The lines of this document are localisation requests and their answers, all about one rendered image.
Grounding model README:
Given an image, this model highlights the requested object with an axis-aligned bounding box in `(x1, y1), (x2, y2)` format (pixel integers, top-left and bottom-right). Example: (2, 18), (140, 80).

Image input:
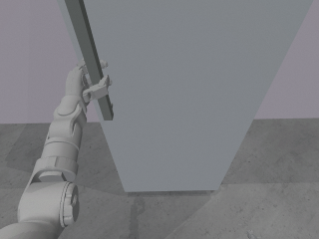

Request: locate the robot left hand
(65, 58), (113, 106)

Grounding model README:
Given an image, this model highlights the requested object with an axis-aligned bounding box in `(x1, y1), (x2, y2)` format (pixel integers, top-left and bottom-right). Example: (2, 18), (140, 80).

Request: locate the handle
(65, 0), (114, 120)

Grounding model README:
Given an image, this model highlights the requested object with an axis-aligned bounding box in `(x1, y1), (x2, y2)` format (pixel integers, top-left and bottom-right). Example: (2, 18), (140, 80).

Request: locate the left robot forearm
(17, 95), (87, 223)

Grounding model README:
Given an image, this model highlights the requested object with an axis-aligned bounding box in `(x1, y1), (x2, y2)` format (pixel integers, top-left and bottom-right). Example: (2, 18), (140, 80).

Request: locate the fridge door
(57, 0), (314, 192)

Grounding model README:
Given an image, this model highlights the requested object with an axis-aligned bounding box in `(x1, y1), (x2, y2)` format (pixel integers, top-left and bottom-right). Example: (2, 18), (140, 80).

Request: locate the robot left upper arm
(0, 181), (80, 239)

